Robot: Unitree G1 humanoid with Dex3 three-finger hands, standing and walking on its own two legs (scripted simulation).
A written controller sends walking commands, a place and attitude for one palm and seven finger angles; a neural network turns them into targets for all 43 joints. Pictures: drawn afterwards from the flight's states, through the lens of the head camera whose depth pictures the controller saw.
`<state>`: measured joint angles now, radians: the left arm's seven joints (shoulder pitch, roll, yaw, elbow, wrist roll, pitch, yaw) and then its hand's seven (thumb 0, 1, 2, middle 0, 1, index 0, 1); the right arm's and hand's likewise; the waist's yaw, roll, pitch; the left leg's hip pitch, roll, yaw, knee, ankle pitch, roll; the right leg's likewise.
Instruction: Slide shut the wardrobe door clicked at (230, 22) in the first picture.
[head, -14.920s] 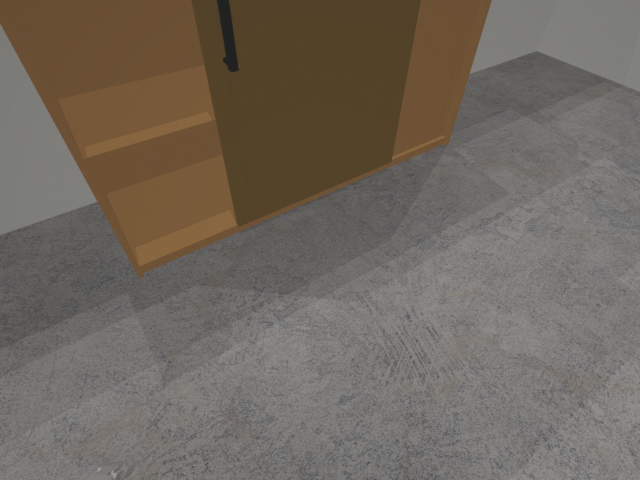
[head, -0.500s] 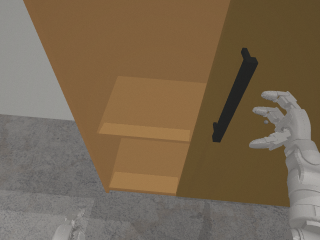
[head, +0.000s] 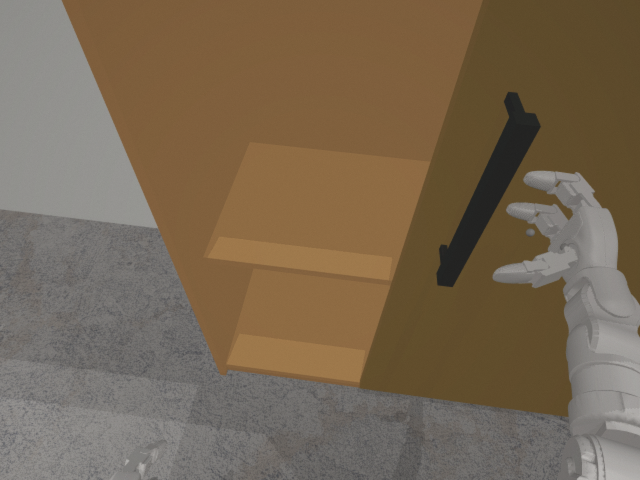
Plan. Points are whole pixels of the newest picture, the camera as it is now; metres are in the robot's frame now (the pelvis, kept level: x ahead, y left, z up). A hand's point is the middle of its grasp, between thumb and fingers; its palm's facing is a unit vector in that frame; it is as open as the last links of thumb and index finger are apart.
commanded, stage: move the hooked fingers beside the handle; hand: right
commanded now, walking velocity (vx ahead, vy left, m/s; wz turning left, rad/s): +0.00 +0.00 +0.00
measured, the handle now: (473, 204) +0.46 -0.15 +0.12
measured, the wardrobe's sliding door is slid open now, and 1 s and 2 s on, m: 0.42 0.42 0.42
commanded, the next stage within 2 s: feel for the door with the fingertips in 0.54 s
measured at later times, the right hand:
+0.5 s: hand (535, 242) +0.39 -0.21 +0.13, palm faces +0.05 +1.00 -0.02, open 14.0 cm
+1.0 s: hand (499, 235) +0.40 -0.17 +0.12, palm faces +0.02 +1.00 -0.01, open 14.0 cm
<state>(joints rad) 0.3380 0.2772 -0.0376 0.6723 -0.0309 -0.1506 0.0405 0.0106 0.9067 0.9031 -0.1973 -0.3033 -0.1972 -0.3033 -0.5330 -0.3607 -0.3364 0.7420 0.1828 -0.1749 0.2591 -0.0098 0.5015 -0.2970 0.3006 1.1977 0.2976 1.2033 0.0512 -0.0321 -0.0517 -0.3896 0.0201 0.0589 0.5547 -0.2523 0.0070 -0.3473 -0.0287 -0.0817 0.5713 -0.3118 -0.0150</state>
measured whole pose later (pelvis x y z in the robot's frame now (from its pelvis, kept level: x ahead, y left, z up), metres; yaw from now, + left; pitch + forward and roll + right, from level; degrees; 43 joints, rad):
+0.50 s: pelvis +0.00 +0.00 +0.00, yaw -1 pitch +4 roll +0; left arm 0.29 0.27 -0.04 0.66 -0.03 -0.14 0.04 0.01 0.91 0.90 -0.20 -0.30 -0.20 -0.30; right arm -0.47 -0.33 -0.30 0.66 0.20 -0.15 0.25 -0.01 0.50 -0.30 0.30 1.20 0.30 1.20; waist 0.03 -0.03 -0.06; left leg -0.36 0.02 0.07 0.55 -0.26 0.01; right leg -0.33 -0.02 -0.07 0.57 -0.31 -0.01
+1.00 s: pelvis +0.00 +0.00 +0.00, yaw -1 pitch +4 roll +0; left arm 0.31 0.27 -0.04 0.67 -0.03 -0.14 0.03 0.01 0.91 0.90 -0.20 -0.30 -0.20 -0.30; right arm -0.51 -0.27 -0.24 0.67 0.18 -0.16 0.17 -0.01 0.50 -0.30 0.30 1.20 0.30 1.20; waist 0.04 -0.03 -0.05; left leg -0.38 0.02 0.07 0.56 -0.26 0.01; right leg -0.34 -0.02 -0.07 0.57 -0.31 -0.01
